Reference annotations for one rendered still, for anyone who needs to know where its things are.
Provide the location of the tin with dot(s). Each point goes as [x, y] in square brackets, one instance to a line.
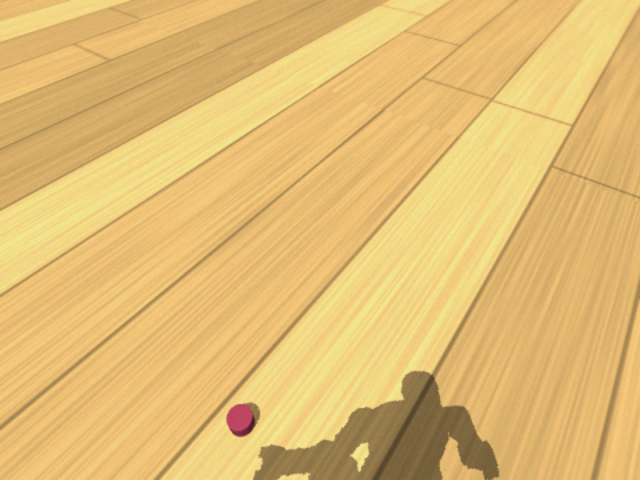
[240, 420]

